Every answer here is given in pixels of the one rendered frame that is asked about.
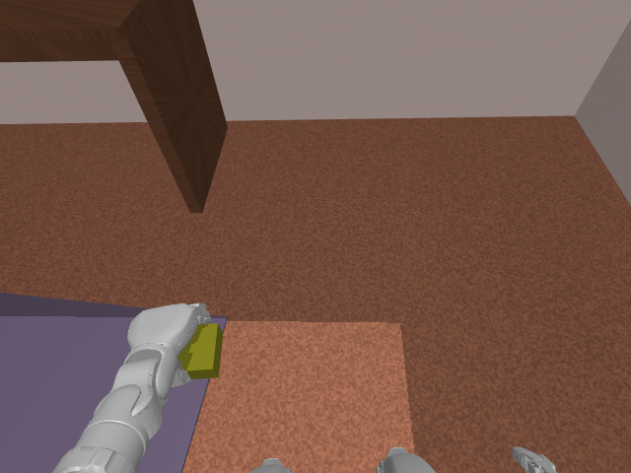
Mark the right robot hand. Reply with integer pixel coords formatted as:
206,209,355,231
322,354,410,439
512,446,557,473

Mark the small box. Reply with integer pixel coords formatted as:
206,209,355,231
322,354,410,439
178,323,223,379

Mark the desk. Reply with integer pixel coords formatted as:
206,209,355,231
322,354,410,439
0,0,228,213

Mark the left robot hand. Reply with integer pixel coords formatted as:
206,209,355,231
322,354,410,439
127,304,211,387

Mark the left robot arm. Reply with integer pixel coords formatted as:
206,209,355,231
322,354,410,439
52,343,177,473

